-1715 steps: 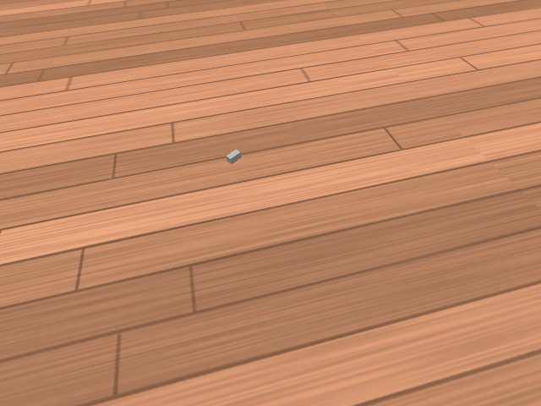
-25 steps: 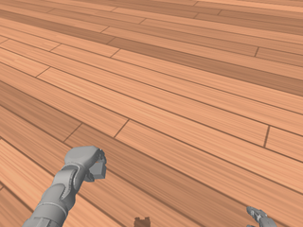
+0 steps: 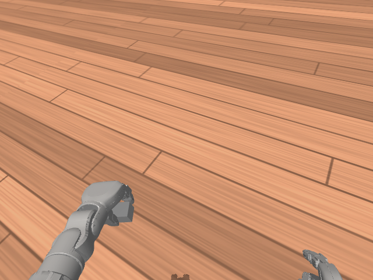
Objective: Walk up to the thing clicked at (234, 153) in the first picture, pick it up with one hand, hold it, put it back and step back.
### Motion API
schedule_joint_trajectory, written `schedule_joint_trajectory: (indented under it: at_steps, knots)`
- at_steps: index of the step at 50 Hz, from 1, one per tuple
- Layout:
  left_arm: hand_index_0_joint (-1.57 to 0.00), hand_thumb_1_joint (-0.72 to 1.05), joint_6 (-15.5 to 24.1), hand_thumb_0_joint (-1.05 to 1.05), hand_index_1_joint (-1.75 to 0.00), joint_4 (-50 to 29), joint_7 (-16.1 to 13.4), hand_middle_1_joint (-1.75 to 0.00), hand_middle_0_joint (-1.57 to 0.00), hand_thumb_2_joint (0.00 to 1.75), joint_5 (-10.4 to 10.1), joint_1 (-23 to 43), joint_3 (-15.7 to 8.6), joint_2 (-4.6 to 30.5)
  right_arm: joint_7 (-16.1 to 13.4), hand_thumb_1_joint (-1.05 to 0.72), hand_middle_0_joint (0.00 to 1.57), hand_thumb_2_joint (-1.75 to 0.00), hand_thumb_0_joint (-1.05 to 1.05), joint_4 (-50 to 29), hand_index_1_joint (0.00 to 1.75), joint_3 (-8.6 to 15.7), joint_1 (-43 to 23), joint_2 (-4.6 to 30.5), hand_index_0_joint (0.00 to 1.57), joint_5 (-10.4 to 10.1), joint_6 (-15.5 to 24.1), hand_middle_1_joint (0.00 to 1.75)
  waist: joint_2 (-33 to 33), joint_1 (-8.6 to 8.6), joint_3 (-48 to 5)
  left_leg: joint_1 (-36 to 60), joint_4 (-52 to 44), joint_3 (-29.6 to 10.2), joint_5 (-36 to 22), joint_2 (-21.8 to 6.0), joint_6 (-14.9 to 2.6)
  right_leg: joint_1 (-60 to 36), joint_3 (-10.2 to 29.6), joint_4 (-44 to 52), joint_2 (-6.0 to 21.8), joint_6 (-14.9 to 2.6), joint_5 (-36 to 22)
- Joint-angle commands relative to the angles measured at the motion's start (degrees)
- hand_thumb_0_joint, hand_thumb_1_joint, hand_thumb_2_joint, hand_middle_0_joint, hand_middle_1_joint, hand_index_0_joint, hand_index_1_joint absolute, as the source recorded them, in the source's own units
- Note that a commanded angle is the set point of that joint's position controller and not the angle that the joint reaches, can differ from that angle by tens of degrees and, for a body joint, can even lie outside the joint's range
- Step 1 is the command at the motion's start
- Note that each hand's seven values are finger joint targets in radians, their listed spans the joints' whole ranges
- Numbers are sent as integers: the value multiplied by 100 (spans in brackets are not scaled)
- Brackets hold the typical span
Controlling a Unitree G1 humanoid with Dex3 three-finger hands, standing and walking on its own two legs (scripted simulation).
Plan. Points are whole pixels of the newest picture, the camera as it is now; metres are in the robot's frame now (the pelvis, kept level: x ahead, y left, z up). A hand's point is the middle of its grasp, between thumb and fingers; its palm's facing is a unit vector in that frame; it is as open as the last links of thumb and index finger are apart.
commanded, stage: hold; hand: left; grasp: from above
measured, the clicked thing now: (116, 212) +0.32 +0.22 -0.07
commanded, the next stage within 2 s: crouch in 0.70 s
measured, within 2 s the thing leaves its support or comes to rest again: neither
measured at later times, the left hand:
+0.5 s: hand (108, 214) +0.29 +0.22 -0.02, palm faces -0.46 -0.02 -0.89, open 6.8 cm
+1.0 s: hand (109, 213) +0.30 +0.23 -0.04, palm faces -0.46 -0.02 -0.89, open 6.8 cm
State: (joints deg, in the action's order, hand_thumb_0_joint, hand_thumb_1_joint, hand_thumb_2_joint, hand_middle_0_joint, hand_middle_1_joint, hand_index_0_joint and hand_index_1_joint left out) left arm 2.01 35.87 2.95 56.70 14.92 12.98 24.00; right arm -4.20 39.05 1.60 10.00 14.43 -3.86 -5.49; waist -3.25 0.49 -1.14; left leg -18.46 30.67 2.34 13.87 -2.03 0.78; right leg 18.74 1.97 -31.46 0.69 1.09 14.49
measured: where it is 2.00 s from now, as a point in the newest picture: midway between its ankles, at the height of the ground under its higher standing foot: outside the picture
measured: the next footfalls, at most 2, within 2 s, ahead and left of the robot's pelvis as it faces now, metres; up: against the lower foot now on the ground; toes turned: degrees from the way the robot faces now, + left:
none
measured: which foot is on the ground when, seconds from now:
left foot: down 0.00-1.00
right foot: down 0.00-1.00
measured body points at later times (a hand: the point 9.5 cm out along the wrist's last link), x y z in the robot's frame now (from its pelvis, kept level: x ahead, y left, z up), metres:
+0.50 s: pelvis +0.00 +0.00 +0.00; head +0.01 -0.02 +0.45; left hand +0.31 +0.22 +0.03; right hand +0.16 -0.24 -0.11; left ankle +0.02 +0.13 -0.73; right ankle +0.02 -0.13 -0.73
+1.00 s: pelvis +0.00 +0.00 +0.00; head +0.02 -0.02 +0.45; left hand +0.32 +0.23 +0.01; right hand +0.15 -0.25 -0.11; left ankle +0.02 +0.13 -0.73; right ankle +0.02 -0.13 -0.73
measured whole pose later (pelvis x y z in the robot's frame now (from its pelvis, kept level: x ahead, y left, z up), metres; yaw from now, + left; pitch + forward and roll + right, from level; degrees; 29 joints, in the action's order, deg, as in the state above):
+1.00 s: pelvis +0.00 +0.00 +0.00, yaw +0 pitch +1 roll +0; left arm 3.9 39.0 1.4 57.8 15.8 12.6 23.7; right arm -4.2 38.9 1.3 9.5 13.9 -4.0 -6.3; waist -2.6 0.2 -0.2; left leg -16.8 28.3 2.4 12.9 -1.6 0.5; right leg 16.9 2.0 -28.8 1.0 1.4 13.4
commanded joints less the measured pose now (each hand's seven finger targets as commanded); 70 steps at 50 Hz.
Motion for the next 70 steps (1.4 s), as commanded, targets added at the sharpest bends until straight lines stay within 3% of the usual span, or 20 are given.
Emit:
schedule_joint_trajectory:
  at_steps: [1, 7, 8, 17, 22, 24, 26, 30, 31, 34, 36, 40, 41, 44, 50, 54, 62, 65, 67, 70]
  knots:
    - [-107, 74, 10, 0, -24, -1089, -206, -32, -99, 9, -51, 1894, -673, 1251, -80, -90, 20, -90, 0, -801, 30, 209, -534, 702, 20, 22, 270, 30, 313, 5, -1355, 812, -438, 31, -711, 263, -193, -312, -116, 625, -202, -91, -554]
    - [-108, 75, 29, 0, -26, -1217, -133, -34, -100, 12, -37, 1966, -618, 1198, -95, -90, 20, -90, 0, -818, 30, 191, -601, 689, 20, 21, 260, 30, 285, -8, -1396, 935, -474, 48, -855, 273, -191, -340, -112, 664, -198, -88, -699]
    - [-108, 75, 30, 0, -26, -1261, -149, -34, -100, 11, -66, 1987, -746, 1331, -101, -90, 20, -90, 0, -817, 30, 188, -617, 696, 20, 19, 256, 30, 281, 46, -1363, 917, -504, 56, -760, 284, -190, -382, -105, 719, -192, -88, -577]
    - [-108, 77, 1, 0, -26, -1228, 4, -35, -100, 12, -56, 1812, -536, 1111, -94, -90, 20, -90, 0, -857, 30, 169, -671, 669, 20, 0, 252, 30, 308, -25, -1182, 975, -630, 46, -698, 254, -180, -342, -129, 770, -211, -120, -514]
    - [-108, 76, 72, 0, -26, -1286, -89, -34, -100, 12, -49, 1978, -768, 1357, -106, -90, 20, -90, 0, -826, 30, 154, -641, 661, 20, 13, 251, 30, 211, 35, -1324, 1010, -617, 54, -753, 276, -182, -442, -120, 776, -196, -114, -571]
    - [-110, 78, 90, 0, -27, -1269, -116, -36, -101, 13, -4, 2029, -637, 1218, -104, -90, 20, -90, 0, -822, 30, 164, -621, 658, 20, 15, 247, 30, 171, 5, -1427, 1089, -605, 49, -920, 266, -172, -440, -126, 723, -208, -126, -731]
    - [-110, 78, 78, 0, -27, -1221, -171, -35, -102, 13, 19, 1914, -752, 1288, -101, -90, 20, -90, 0, -790, 30, 193, -584, 679, 20, 15, 230, 30, 128, 44, -1472, 1134, -610, 40, -1077, 253, -155, -517, -142, 685, -225, -146, -852]
    - [-112, 80, 66, 0, -27, -981, -177, -34, -105, 17, 20, 2017, -591, 1159, -91, -90, 20, -90, 0, -749, 30, 184, -566, 667, 20, 12, 233, 30, 159, -8, -1302, 1053, -650, 13, -983, 228, -150, -434, -163, 721, -237, -152, -776]
    - [-112, 80, 66, 0, -27, -902, -182, -35, -104, 15, 2, 1875, -696, 1231, -92, -90, 20, -90, 0, -751, 30, 194, -539, 673, 20, 4, 227, 30, 191, 25, -1311, 1008, -629, 51, -964, 255, -169, -477, -147, 764, -212, -134, -776]
    - [-112, 80, 88, 0, -26, -1014, -149, -34, -105, 16, -48, 1964, -528, 1120, -89, -90, 20, -90, 0, -781, 30, 212, -565, 694, 20, 14, 222, 30, 194, -32, -1349, 1105, -638, 28, -1084, 236, -151, -485, -156, 734, -226, -150, -871]
    - [-112, 79, 102, 0, -27, -1177, -165, -34, -104, 16, -36, 2014, -696, 1273, -90, -90, 20, -90, 0, -785, 30, 222, -561, 686, 20, 16, 219, 30, 116, 62, -1464, 1134, -624, 32, -1119, 254, -148, -535, -157, 748, -215, -149, -889]
    - [-118, 87, 85, 0, -26, -1095, -158, -36, -108, 7, -51, 1848, -585, 1145, -80, -92, 20, -91, 0, -826, 30, 211, -586, 680, 20, 2, 208, 30, 215, 36, -1292, 1062, -680, 13, -993, 234, -144, -522, -174, 776, -228, -157, -767]
    - [-110, 79, 88, 0, -25, -1128, -172, -32, -100, 14, -63, 1981, -593, 1161, -85, -88, 20, -89, 0, -811, 30, 206, -571, 680, 20, 5, 203, 30, 190, 13, -1324, 1070, -676, -2, -960, 225, -142, -492, -174, 775, -227, -152, -745]
    - [-119, 88, 100, 0, -27, -886, -229, -32, -114, 22, 3, 1767, -597, 1089, -80, -89, 20, -90, 0, -800, 30, 210, -516, 673, 20, -7, 198, 30, 335, 0, -1223, 981, -621, 46, -958, 259, -167, -441, -160, 776, -208, -132, -771]
    - [-123, 91, 353, 0, -26, -304, -594, -30, -118, 24, 195, 1896, -633, 1051, -51, -90, 20, -90, 0, -686, 30, 237, -404, 670, 20, 74, 137, 30, 467, -132, -1084, 615, -349, 13, -788, 295, -154, -35, -151, 558, -181, -136, -632]
    - [-124, 91, 517, 0, -24, 400, -1097, -29, -119, 20, 417, 2283, -629, 1016, 7, -90, 20, -90, 0, -501, 30, 285, -195, 712, 20, 154, 111, 30, 455, -303, -1209, 61, 256, 16, -559, 305, -141, 603, -143, 62, -165, -124, -496]
    - [-122, 87, 483, 0, -19, 1786, -2164, -25, -117, 15, 990, 3453, -603, 870, 208, -90, 20, -90, 0, -255, 30, 517, 470, 855, 20, 367, 207, 30, 195, -560, -2375, -1867, 2379, -66, -374, 224, -117, 2535, -183, -1908, -211, -191, -354]
    - [-122, 86, 416, 0, -18, 2348, -2348, -22, -117, 15, 1062, 3767, -602, 829, 235, -90, 20, -90, 0, -218, 30, 553, 645, 883, 20, 431, 282, 30, 25, -639, -2674, -2581, 2960, -137, -23, 233, -117, 3264, -263, -2516, -217, -226, -2]
    - [-121, 85, 383, 0, -17, 2418, -2450, -21, -117, 15, 1087, 4105, -755, 1125, 222, -90, 20, -90, 0, -244, 30, 575, 716, 918, 20, 460, 326, 30, 17, -640, -2954, -3089, 3268, -190, 320, 235, -121, 3591, -295, -2872, -221, -247, 283]
    - [-121, 85, 323, 0, -18, 2618, -2504, -22, -117, 17, 1097, 4362, -811, 1146, 213, -90, 20, -90, 0, -218, 30, 595, 836, 964, 20, 528, 407, 30, -116, -733, -3388, -3653, 3819, -293, 657, 205, -126, 4240, -334, -3487, -224, -277, 548]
